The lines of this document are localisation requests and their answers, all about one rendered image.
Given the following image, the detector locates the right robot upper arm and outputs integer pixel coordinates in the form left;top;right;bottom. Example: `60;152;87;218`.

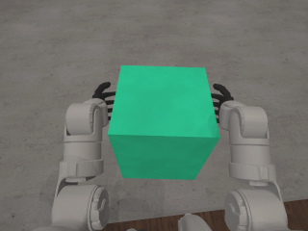
224;188;303;231

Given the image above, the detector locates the carton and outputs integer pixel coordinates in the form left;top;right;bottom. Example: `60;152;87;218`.
108;65;220;180

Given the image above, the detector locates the right robot forearm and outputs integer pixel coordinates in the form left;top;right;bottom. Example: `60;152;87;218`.
218;100;288;224

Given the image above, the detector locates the right robot thigh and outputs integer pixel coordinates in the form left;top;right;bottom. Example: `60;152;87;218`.
178;215;212;231

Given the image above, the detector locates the left robot forearm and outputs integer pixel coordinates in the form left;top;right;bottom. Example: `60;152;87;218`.
51;98;109;221

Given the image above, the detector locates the left robot hand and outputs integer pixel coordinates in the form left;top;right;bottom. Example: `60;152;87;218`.
92;82;116;121

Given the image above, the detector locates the left robot upper arm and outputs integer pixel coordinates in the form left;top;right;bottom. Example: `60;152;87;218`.
31;185;110;231

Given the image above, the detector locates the right robot hand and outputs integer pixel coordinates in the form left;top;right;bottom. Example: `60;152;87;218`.
211;84;234;123

